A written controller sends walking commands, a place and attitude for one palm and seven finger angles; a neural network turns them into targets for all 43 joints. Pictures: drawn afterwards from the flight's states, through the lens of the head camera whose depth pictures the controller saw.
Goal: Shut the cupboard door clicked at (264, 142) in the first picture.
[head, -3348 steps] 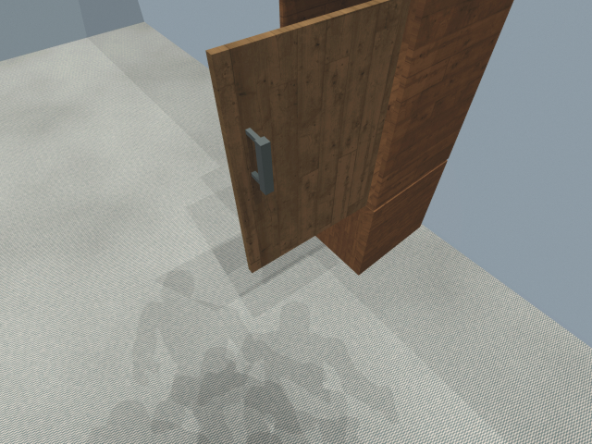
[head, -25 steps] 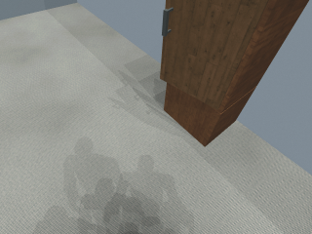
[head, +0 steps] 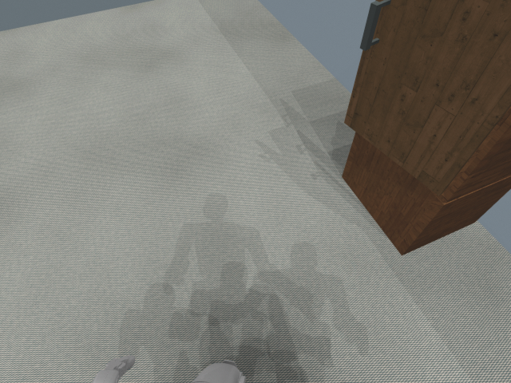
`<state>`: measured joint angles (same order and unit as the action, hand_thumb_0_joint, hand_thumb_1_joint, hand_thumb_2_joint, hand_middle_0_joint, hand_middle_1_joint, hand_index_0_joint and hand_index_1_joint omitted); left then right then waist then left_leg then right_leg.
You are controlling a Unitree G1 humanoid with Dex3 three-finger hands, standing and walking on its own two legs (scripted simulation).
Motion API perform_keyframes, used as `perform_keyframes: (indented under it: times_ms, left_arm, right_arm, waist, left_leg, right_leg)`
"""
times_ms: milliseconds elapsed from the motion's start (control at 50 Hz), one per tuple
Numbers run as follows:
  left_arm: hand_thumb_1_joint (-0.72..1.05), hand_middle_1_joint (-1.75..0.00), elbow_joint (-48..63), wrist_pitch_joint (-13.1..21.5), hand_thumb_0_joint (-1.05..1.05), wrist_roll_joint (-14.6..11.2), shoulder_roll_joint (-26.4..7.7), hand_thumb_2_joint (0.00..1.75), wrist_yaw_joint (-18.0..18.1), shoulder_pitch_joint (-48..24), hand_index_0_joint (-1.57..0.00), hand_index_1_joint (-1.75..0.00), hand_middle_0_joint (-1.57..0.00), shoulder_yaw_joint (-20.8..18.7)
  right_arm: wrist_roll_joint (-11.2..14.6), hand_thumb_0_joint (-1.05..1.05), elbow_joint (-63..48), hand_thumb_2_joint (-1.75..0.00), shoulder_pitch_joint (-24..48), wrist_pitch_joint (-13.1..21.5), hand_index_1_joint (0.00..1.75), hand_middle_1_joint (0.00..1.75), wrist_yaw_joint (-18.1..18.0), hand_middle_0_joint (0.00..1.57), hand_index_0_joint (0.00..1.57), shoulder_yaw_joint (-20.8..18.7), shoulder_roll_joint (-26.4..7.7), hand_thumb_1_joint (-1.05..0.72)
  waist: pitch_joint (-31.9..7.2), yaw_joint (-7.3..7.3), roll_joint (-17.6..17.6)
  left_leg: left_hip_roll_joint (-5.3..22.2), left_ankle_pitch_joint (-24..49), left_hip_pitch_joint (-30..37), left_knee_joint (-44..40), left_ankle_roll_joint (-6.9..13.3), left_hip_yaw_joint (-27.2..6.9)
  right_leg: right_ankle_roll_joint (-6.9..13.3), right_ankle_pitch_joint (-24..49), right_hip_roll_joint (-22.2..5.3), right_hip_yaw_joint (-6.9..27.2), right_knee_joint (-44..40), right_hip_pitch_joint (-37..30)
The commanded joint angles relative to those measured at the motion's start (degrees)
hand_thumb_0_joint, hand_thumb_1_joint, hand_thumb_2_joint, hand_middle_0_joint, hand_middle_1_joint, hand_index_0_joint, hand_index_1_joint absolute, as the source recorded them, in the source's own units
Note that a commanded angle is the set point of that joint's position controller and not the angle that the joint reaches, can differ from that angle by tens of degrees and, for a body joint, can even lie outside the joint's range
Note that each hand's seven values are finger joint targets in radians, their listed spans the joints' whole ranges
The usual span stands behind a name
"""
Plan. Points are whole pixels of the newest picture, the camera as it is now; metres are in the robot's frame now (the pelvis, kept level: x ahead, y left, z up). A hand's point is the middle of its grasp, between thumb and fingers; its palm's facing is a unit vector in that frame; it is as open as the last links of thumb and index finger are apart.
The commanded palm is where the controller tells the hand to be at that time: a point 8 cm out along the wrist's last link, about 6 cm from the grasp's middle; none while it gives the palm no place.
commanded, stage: walk to a spot facing it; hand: left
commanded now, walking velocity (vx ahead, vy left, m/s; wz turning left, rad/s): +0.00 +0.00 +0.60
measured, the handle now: (375, 24) +0.97 -0.30 +0.05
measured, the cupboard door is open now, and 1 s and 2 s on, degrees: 11 11 11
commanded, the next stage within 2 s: turn to face it in 1.10 s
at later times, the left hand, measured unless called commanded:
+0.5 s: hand out of the picture +0.06 +0.27 -0.16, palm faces +0.32 -0.91 -0.24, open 7.4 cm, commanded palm none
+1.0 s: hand (140, 360) +0.18 +0.23 -0.16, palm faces +0.62 -0.75 -0.22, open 7.3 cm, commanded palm none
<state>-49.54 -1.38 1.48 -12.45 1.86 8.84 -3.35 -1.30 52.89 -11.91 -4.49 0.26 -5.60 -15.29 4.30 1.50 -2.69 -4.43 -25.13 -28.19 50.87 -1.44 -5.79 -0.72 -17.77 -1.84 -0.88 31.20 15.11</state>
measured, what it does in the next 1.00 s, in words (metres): walks ahead, turning left: left foot, then right foot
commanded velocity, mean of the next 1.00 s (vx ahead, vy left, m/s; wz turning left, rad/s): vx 0.30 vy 0.00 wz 0.56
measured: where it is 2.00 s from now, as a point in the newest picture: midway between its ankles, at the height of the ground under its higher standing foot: (200, 304)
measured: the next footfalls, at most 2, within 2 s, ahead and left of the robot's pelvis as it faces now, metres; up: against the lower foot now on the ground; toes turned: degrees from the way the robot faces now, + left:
left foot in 0.26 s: +0.04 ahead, +0.15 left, +0.00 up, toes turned +17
right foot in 0.66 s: +0.32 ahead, -0.03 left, +0.00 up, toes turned +17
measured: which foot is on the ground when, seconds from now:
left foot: up 0.00-0.24, down 0.26-0.66, up 0.68-1.00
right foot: down 0.00-0.26, up 0.28-0.64, down 0.66-1.00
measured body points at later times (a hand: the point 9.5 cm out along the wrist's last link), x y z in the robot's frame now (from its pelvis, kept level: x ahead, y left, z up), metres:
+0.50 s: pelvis +0.08 +0.04 +0.01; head +0.12 +0.06 +0.46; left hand +0.05 +0.32 -0.14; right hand +0.19 -0.18 -0.13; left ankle +0.00 +0.13 -0.73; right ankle +0.15 -0.09 -0.67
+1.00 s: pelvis +0.28 +0.07 +0.01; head +0.31 +0.09 +0.46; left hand +0.14 +0.27 -0.14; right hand +0.50 -0.08 -0.13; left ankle +0.27 +0.22 -0.67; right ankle +0.28 -0.04 -0.73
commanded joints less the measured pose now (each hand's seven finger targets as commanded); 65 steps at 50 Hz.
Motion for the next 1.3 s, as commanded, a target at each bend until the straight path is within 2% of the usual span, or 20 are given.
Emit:
perform_keyframes:
  times_ms: [0,120,200,220,240,260,380,540,600,620,640,680,760,900,1020,1080,1100,1120,1140,1280]
  left_arm:
    - [0.90,-0.30,4.2,1.6,0.00,0.3,-9.3,0.90,0.7,-0.1,-0.20,-0.30,-0.20,-1.9]
    - [0.90,-0.30,0.9,2.1,0.00,0.4,-12.6,0.90,-0.2,9.5,-0.20,-0.30,-0.20,-3.2]
    - [0.90,-0.30,0.5,2.3,0.00,0.1,-13.3,0.90,-1.2,9.1,-0.20,-0.30,-0.20,-3.9]
    - [0.90,-0.30,0.7,2.2,0.00,-0.3,-12.3,0.90,-1.6,8.2,-0.20,-0.30,-0.20,-3.7]
    - [0.90,-0.30,3.0,2.0,0.00,-0.6,-8.3,0.90,-2.4,8.1,-0.20,-0.30,-0.20,-3.0]
    - [0.90,-0.30,7.3,2.2,0.00,0.1,-6.8,0.90,-2.6,-0.4,-0.20,-0.30,-0.20,-1.5]
    - [0.90,-0.30,3.2,2.0,0.00,0.2,-6.6,0.90,-3.5,1.2,-0.20,-0.30,-0.20,-2.1]
    - [0.90,-0.30,4.7,2.5,0.00,-0.1,-5.4,0.90,-4.1,-1.7,-0.20,-0.30,-0.20,-1.7]
    - [0.90,-0.30,2.4,3.2,0.00,-0.1,-6.7,0.90,-3.8,6.3,-0.20,-0.30,-0.20,-2.7]
    - [0.90,-0.30,0.4,4.0,0.00,0.3,-9.8,0.90,-3.4,14.2,-0.20,-0.30,-0.20,-3.7]
    - [0.90,-0.30,-1.1,4.7,0.00,1.0,-16.5,0.90,-2.6,21.8,-0.20,-0.30,-0.20,-5.2]
    - [0.90,-0.30,0.1,4.3,0.00,0.4,-14.4,0.90,-1.6,16.7,-0.20,-0.30,-0.20,-4.4]
    - [0.90,-0.30,0.6,5.5,0.00,0.3,-4.5,0.90,-1.1,8.4,-0.20,-0.30,-0.20,-1.8]
    - [0.90,-0.30,-3.6,6.6,0.00,0.2,-4.0,0.90,-0.9,14.4,-0.20,-0.30,-0.20,-1.5]
    - [0.90,-0.30,-4.2,6.1,0.00,0.3,-7.6,0.90,-0.9,14.8,-0.20,-0.30,-0.20,-1.9]
    - [0.90,-0.30,-3.1,5.5,0.00,-0.2,-10.7,0.90,-1.2,13.0,-0.20,-0.30,-0.20,-2.6]
    - [0.90,-0.30,-2.3,5.2,0.00,-0.5,-10.7,0.90,-1.5,12.3,-0.20,-0.30,-0.20,-2.6]
    - [0.90,-0.30,0.1,4.7,0.00,-1.1,-7.3,0.90,-2.4,12.6,-0.20,-0.30,-0.20,-2.3]
    - [0.90,-0.30,3.9,4.3,0.00,-1.0,-7.7,0.90,-2.1,6.9,-0.20,-0.30,-0.20,-1.5]
    - [0.90,-0.30,-3.8,0.9,0.00,0.2,-1.4,0.90,-1.3,14.9,-0.20,-0.30,-0.20,-0.3]
  right_arm:
    - [0.1,0.00,-5.0,-0.90,0.3,1.1,0.30,0.30,0.9,0.20,0.20,-0.3,-2.9,-0.90]
    - [0.3,0.00,-7.5,-0.90,7.6,1.8,0.30,0.30,1.9,0.20,0.20,1.3,-1.3,-0.90]
    - [0.2,0.00,-6.6,-0.90,3.6,3.5,0.30,0.30,1.8,0.20,0.20,1.6,-2.3,-0.90]
    - [0.1,0.00,-5.2,-0.90,-1.6,3.9,0.30,0.30,1.8,0.20,0.20,0.8,-5.0,-0.90]
    - [-0.8,0.00,-3.9,-0.90,-8.0,4.2,0.30,0.30,1.2,0.20,0.20,-1.1,-12.5,-0.90]
    - [-1.0,0.00,-1.7,-0.90,-15.8,4.2,0.30,0.30,0.4,0.20,0.20,-1.9,-15.3,-0.90]
    - [-0.3,0.00,-3.0,-0.90,-5.7,6.5,0.30,0.30,-1.1,0.20,0.20,1.0,-7.8,-0.90]
    - [-0.4,0.00,-0.4,-0.90,-5.8,6.8,0.30,0.30,-0.7,0.20,0.20,0.6,-7.7,-0.90]
    - [-0.2,0.00,-0.1,-0.90,-3.4,6.5,0.30,0.30,-0.8,0.20,0.20,0.5,-7.2,-0.90]
    - [0.3,0.00,-0.3,-0.90,-3.0,6.7,0.30,0.30,-0.4,0.20,0.20,0.6,-5.7,-0.90]
    - [1.0,0.00,-1.3,-0.90,-6.0,7.1,0.30,0.30,-0.1,0.20,0.20,1.5,-1.0,-0.90]
    - [0.0,0.00,-2.0,-0.90,-4.6,6.8,0.30,0.30,0.0,0.20,0.20,0.8,-2.1,-0.90]
    - [-0.3,0.00,0.7,-0.90,-3.8,5.2,0.30,0.30,1.4,0.20,0.20,1.5,1.4,-0.90]
    - [-0.3,0.00,-3.0,-0.90,4.1,4.2,0.30,0.30,2.7,0.20,0.20,2.5,3.8,-0.90]
    - [-0.3,0.00,-6.5,-0.90,10.0,4.7,0.30,0.30,3.5,0.20,0.20,2.8,1.5,-0.90]
    - [-0.7,0.00,-4.9,-0.90,0.6,5.1,0.30,0.30,2.6,0.20,0.20,1.9,-1.8,-0.90]
    - [-1.0,0.00,-3.3,-0.90,-6.6,5.3,0.30,0.30,2.1,0.20,0.20,0.9,-5.2,-0.90]
    - [-1.6,0.00,-2.7,-0.90,-12.5,5.6,0.30,0.30,1.5,0.20,0.20,-0.9,-13.9,-0.90]
    - [-0.3,0.00,-2.0,-0.90,-15.3,5.4,0.30,0.30,0.5,0.20,0.20,-1.3,-16.9,-0.90]
    - [0.0,0.00,-3.2,-0.90,0.8,7.1,0.30,0.30,-1.8,0.20,0.20,3.4,-3.6,-0.90]
  waist:
    - [-2.2,0.72,13.6]
    - [-3.2,-4.24,14.8]
    - [-4.5,-1.81,12.2]
    - [-6.2,1.25,5.3]
    - [-9.1,4.58,-13.7]
    - [-7.3,8.82,-14.4]
    - [-2.8,1.10,-4.9]
    - [0.3,-0.06,-4.7]
    - [-0.1,-4.51,-2.4]
    - [-2.9,-8.21,4.3]
    - [-10.2,-10.60,22.5]
    - [-7.6,-7.33,22.6]
    - [-3.7,-1.39,9.1]
    - [-1.9,-2.14,8.6]
    - [-0.6,-2.32,9.1]
    - [-6.2,2.72,9.4]
    - [-10.6,6.73,5.3]
    - [-15.2,7.83,-12.0]
    - [-16.2,8.90,-6.1]
    - [-9.3,-2.57,-1.7]
  left_leg:
    - [5.2,-1.1,-5.0,17.0,-1.7,3.6]
    - [5.2,-2.0,-1.0,-3.0,-1.0,10.5]
    - [4.1,2.8,13.1,-20.1,0.8,13.4]
    - [5.1,5.5,25.0,-27.1,2.1,9.9]
    - [20.1,5.7,37.3,-30.5,8.7,-12.1]
    - [28.5,12.4,39.4,-34.0,15.6,-25.2]
    - [17.5,13.4,26.0,-36.3,11.6,-9.5]
    - [15.6,11.9,17.9,-36.6,12.0,-6.4]
    - [13.6,10.0,8.9,-29.2,9.9,-5.8]
    - [9.1,8.4,1.9,-17.4,8.0,-2.6]
    - [0.2,-5.7,-6.6,4.6,4.3,5.3]
    - [3.9,-4.8,-11.8,25.3,4.5,0.3]
    - [9.4,9.4,-6.3,21.2,2.3,3.5]
    - [9.7,11.9,-11.8,5.4,1.1,9.1]
    - [8.3,9.8,-4.8,-9.5,3.6,12.5]
    - [2.2,10.5,12.8,-15.1,5.8,16.8]
    - [4.2,14.6,27.4,-19.3,7.4,13.1]
    - [22.8,27.3,39.4,-23.0,14.8,-15.0]
    - [30.1,36.7,40.5,-28.5,19.7,-27.1]
    - [19.1,26.0,14.0,-34.4,10.8,-1.3]
  right_leg:
    - [9.6,25.1,-16.5,5.9,-9.9,-4.7]
    - [7.2,22.1,-17.5,2.1,-9.9,-13.6]
    - [4.8,10.0,-17.5,-2.0,-4.9,-7.6]
    - [1.9,6.0,-15.3,-6.3,4.8,0.8]
    - [-2.7,-8.7,-7.0,-12.1,21.8,17.2]
    - [-2.7,-20.1,-3.7,-7.0,32.6,29.5]
    - [-2.8,-0.1,-5.2,0.2,30.6,24.7]
    - [-3.0,6.2,-1.8,-3.1,9.5,12.0]
    - [-1.9,8.1,0.2,-3.7,2.7,-5.5]
    - [-0.7,2.8,-2.5,0.7,-3.0,-17.6]
    - [4.2,-12.3,-20.1,22.1,-13.4,-27.8]
    - [6.7,-27.1,-25.0,35.2,-23.0,-17.1]
    - [5.4,3.0,-17.8,4.4,-19.0,-5.5]
    - [5.7,30.8,-17.8,-9.0,-16.8,-15.4]
    - [5.3,38.5,-20.5,-12.3,-11.6,-18.1]
    - [3.2,47.0,-18.6,-17.5,4.9,-13.9]
    - [1.4,37.1,-17.3,-17.5,18.3,-4.4]
    - [-2.9,-6.7,-6.9,-16.8,39.8,14.7]
    - [-2.4,-18.3,-3.9,-5.8,47.5,23.3]
    - [-2.0,-1.3,-5.3,0.8,32.9,11.7]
